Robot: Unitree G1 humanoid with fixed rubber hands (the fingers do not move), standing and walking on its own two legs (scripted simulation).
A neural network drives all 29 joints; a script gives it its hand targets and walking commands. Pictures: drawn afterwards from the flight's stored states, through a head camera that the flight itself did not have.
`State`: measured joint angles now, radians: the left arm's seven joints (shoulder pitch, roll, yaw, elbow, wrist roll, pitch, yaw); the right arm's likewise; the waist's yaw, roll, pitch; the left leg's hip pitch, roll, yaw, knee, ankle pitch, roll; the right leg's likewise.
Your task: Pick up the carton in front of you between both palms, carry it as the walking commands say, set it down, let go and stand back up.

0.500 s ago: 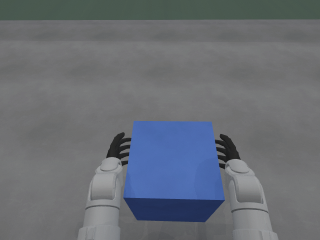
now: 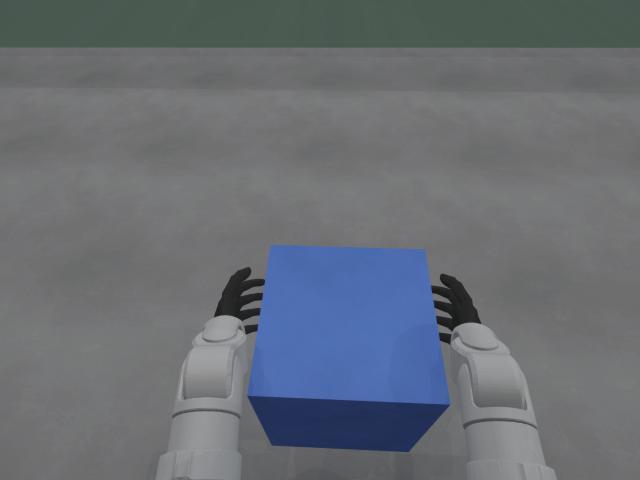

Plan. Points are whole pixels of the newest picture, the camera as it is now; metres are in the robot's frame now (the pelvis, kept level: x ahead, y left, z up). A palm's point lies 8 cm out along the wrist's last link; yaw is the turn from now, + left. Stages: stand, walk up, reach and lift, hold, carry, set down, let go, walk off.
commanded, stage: carry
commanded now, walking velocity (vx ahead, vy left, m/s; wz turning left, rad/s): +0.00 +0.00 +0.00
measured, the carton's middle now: (343, 354) +0.29 +0.00 -0.05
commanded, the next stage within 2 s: hold in 0.40 s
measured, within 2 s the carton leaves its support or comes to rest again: neither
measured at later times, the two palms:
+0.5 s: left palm (227, 328) +0.28 +0.15 +0.05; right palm (467, 338) +0.27 -0.15 +0.04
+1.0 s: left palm (238, 332) +0.31 +0.15 -0.02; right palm (441, 328) +0.33 -0.14 -0.04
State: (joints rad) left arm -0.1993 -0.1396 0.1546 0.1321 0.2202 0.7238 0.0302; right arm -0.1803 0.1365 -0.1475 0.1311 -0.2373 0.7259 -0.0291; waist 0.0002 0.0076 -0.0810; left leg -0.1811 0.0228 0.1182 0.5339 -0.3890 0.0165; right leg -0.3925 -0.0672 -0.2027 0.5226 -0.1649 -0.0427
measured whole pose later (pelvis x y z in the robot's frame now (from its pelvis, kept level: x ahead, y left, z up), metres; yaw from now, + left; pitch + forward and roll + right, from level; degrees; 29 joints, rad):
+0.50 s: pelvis -0.01 +0.00 +0.01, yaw +0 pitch -3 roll -1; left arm -0.20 -0.14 0.15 0.15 0.23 0.69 0.02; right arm -0.17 0.14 -0.14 0.11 -0.23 0.73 -0.04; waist 0.00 0.03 0.00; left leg -0.06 -0.01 0.01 0.45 -0.34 0.03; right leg -0.26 -0.01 -0.09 0.42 -0.11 -0.02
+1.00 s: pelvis -0.05 -0.02 -0.02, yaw +4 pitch +4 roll +1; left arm -0.67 -0.20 0.59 0.61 0.46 0.33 -0.03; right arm -0.66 0.16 -0.51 0.56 -0.44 0.42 0.03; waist -0.02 0.07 0.17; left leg -0.41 -0.06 -0.09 0.73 -0.39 0.00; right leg -0.57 0.03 0.02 0.66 -0.15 -0.03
